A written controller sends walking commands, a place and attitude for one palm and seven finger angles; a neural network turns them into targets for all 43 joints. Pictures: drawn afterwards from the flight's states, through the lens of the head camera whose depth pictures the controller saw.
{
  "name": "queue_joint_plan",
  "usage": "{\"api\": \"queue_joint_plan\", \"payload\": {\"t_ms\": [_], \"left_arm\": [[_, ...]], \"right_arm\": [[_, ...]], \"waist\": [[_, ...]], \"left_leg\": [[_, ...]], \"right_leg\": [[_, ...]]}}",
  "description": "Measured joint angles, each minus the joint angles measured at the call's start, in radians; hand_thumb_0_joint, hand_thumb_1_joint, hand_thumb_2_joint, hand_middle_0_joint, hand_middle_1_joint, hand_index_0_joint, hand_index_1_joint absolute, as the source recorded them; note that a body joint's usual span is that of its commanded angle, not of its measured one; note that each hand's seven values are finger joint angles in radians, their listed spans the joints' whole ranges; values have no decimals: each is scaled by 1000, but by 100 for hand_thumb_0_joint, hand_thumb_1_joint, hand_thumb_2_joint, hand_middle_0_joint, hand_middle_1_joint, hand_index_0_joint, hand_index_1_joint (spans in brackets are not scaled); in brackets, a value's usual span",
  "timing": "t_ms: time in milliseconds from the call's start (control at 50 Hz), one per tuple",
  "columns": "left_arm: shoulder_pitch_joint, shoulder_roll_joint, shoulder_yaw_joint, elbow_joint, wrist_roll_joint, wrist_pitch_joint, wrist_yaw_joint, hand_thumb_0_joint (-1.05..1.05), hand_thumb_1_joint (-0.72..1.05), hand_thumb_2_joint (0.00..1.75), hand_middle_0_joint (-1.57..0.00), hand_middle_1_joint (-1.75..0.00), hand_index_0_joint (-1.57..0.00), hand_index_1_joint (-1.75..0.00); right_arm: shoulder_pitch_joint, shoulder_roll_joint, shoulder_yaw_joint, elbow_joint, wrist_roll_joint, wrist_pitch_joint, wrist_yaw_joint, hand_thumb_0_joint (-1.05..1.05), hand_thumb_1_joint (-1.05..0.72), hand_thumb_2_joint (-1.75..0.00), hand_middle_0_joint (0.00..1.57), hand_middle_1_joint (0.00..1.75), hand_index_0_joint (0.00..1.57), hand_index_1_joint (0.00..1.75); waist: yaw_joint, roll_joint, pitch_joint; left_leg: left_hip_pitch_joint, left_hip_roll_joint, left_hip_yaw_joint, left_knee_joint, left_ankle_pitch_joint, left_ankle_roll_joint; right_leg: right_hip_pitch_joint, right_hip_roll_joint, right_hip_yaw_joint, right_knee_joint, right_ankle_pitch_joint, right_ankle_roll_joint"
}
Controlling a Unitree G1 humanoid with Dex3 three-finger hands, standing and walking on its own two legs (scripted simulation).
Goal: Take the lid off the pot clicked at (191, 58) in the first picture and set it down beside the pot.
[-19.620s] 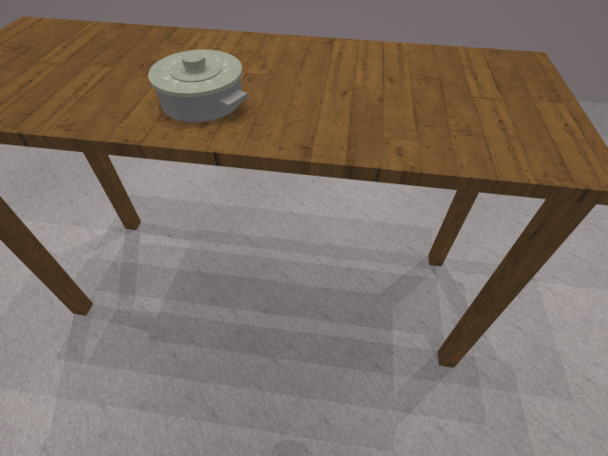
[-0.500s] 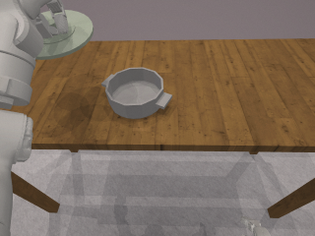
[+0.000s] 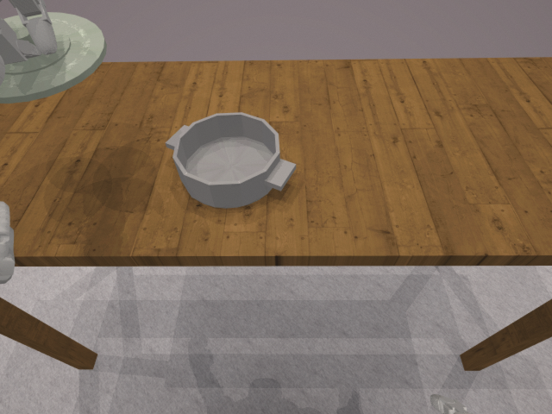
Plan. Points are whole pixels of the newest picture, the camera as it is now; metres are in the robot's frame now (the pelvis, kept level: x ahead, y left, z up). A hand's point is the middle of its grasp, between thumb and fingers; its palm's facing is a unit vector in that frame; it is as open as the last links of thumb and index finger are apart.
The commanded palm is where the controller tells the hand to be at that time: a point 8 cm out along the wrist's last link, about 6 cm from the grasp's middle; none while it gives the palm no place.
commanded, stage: move the lid sideways beside the pot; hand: left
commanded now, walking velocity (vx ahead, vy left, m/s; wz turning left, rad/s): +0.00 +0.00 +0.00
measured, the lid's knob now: (18, 35) +0.50 +0.30 +0.29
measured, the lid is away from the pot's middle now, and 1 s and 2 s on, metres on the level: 0.23 0.24 0.23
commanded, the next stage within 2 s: lower the lid onto the table in 0.10 s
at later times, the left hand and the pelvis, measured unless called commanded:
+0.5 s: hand (12, 58) +0.45 +0.29 +0.28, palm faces -0.16 -0.11 -0.98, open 4.0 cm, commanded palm +0.44 +0.29 +0.35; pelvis +0.00 +0.00 +0.00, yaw +1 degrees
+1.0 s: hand (27, 87) +0.46 +0.29 +0.25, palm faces -0.23 -0.13 -0.96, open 4.0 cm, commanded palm +0.45 +0.30 +0.31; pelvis +0.00 +0.00 +0.00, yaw +0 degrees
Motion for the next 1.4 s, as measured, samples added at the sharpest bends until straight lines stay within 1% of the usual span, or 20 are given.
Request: {"api": "queue_joint_plan", "payload": {"t_ms": [40, 120, 180, 200, 240, 300, 360, 400, 520, 580, 700, 840, 900, 960, 1060, 1100, 1180, 1300, 1360, 1400], "left_arm": [[10, 8, 4, -13, 1, -1, -2, -15, 41, 78, -59, -92, -107, -114], [3, 8, -19, -5, -2, 8, -5, -15, 41, 78, -59, -92, -107, -114], [18, 9, -11, -39, -1, -1, -10, -15, 41, 78, -59, -92, -107, -114], [16, 6, -17, -43, -4, -1, -8, -15, 41, 78, -59, -92, -107, -114], [13, -2, -8, -41, -7, -4, -5, -15, 41, 78, -59, -92, -107, -114], [-7, -13, -13, 4, -12, 20, 1, -15, 41, 79, -59, -92, -107, -114], [4, -17, -8, 10, -7, 37, -3, -15, 41, 79, -59, -92, -107, -114], [4, -23, -16, 24, -6, 45, 0, -15, 41, 79, -59, -92, -107, -114], [17, -39, -27, 24, -9, 52, 2, -15, 41, 79, -59, -92, -107, -114], [28, -40, -14, 25, -10, 40, 6, -15, 41, 79, -59, -92, -107, -114], [22, -43, -29, 79, -12, 21, 15, -15, 41, 79, -59, -92, -107, -114], [44, -22, 8, 97, -7, -18, 22, -15, 41, 79, -59, -92, -107, -114], [47, -16, 1, 106, -11, -19, 26, -15, 41, 79, -59, -92, -107, -114], [73, -13, 17, 82, -12, -26, 26, -15, 41, 79, -59, -92, -107, -114], [97, -15, 19, 75, -21, -30, 26, -15, 42, 79, -59, -92, -107, -114], [109, -21, 12, 51, -26, -28, 27, -15, 41, 78, -59, -92, -107, -114], [127, -38, 26, 33, -33, -40, 37, -15, 42, 79, -59, -92, -107, -114], [116, -57, -8, 90, -35, -43, 39, -15, 42, 79, -59, -92, -107, -114], [111, -61, -3, 107, -30, -56, 39, -15, 42, 79, -59, -92, -107, -114], [102, -66, -17, 117, -31, -59, 43, -15, 42, 79, -59, -92, -107, -114]], "right_arm": [[3, -1, -2, -1, 0, 2, 2, 1, -90, -90, 20, 30, 20, 30], [0, 0, -2, 5, 5, 8, 2, 1, -90, -90, 20, 30, 20, 30], [-5, 2, 0, 5, 2, 6, 1, 1, -90, -90, 20, 30, 20, 30], [-5, 3, -1, 4, 2, 4, 1, 1, -90, -90, 20, 30, 20, 30], [-9, 5, 0, 6, 2, -1, 3, 1, -90, -90, 20, 30, 20, 30], [-18, 7, 3, 6, 6, -6, 7, 1, -90, -90, 20, 30, 20, 30], [-22, 7, 6, 1, 4, -10, 10, 1, -90, -90, 20, 30, 20, 30], [-22, 8, 6, -1, 6, -13, 8, 1, -90, -90, 20, 30, 20, 30], [-16, 11, 6, 1, 5, -20, 6, 1, -90, -90, 20, 30, 20, 30], [-15, 10, 8, 3, 4, -20, 4, 1, -90, -90, 20, 30, 20, 30], [-6, 7, 7, 13, 5, -20, -2, 1, -90, -90, 20, 30, 20, 30], [18, 4, 0, 17, 2, -23, -4, 1, -90, -90, 20, 30, 20, 30], [29, 1, -6, 19, 4, -20, -2, 1, -90, -90, 20, 30, 20, 30], [37, -2, -10, 20, 3, -17, 2, 1, -90, -90, 20, 30, 20, 30], [36, -2, -12, 23, 5, -13, 4, 1, -90, -90, 20, 30, 20, 30], [37, 0, -15, 21, 4, -14, 5, 1, -90, -90, 20, 30, 20, 30], [27, 2, -13, 19, 2, -16, 10, 1, -90, -90, 20, 30, 20, 30], [2, 10, -5, 14, 5, -11, 6, 1, -90, -90, 20, 30, 20, 30], [-4, 13, -1, 15, 2, -15, 3, 1, -90, -90, 20, 30, 20, 30], [-1, 15, -4, 16, 2, -19, 0, 1, -90, -90, 20, 30, 20, 30]], "waist": [[2, 2, 0], [6, 1, 4], [9, 0, 7], [9, 1, 6], [10, 2, 4], [8, 4, 1], [7, 8, -1], [6, 9, -1], [5, 5, 1], [2, 2, 3], [-6, -2, 8], [-20, -10, 7], [-23, -10, 6], [-23, -8, 6], [-22, -8, 6], [-21, -7, 6], [-16, -4, 1], [-16, -5, 1], [-16, -9, 3], [-16, -10, 1]], "left_leg": [[-1, 0, -1, 0, -1, 0], [-4, -2, -6, 4, -2, 0], [-3, -3, -7, 3, -1, 1], [-4, -3, -10, 3, -1, 1], [-5, -4, -11, 4, -1, 1], [-7, -5, -10, 8, -2, 2], [-7, -5, -7, 8, -2, 3], [-8, -5, -8, 11, -3, 3], [-7, -6, -11, 16, -3, 2], [-7, -5, -9, 19, -4, 2], [-12, -2, -9, 27, -6, 1], [-17, 3, -4, 30, -9, 1], [-20, 3, -4, 34, -12, 1], [-21, 3, -3, 35, -13, 2], [-23, 2, -2, 40, -17, 4], [-24, 1, -5, 40, -15, 4], [-28, -2, -7, 45, -16, 5], [-34, -2, -9, 55, -18, 6], [-37, -2, -9, 56, -17, 5], [-40, -2, -12, 58, -16, 5]], "right_leg": [[0, 0, -1, -1, 0, 0], [0, -1, -6, -2, -2, 0], [2, -2, -7, -2, -1, 0], [3, -3, -10, -3, -1, 0], [3, -4, -11, -3, -1, 1], [-1, -4, -10, 2, -3, 2], [-3, -5, -7, 4, -3, 3], [-3, -5, -8, 7, -4, 3], [-1, -5, -11, 12, -6, 2], [-3, -5, -9, 18, -7, 2], [-5, -2, -9, 19, -5, 1], [-9, 3, -3, 15, -2, 0], [-10, 4, -4, 16, -3, 1], [-11, 3, -3, 15, -3, 2], [-12, 3, -2, 17, -4, 4], [-11, 1, -5, 17, -4, 3], [-14, -2, -7, 23, -7, 5], [-20, -2, -9, 32, -9, 5], [-23, -2, -10, 34, -8, 4], [-25, -2, -12, 34, -8, 4]]}}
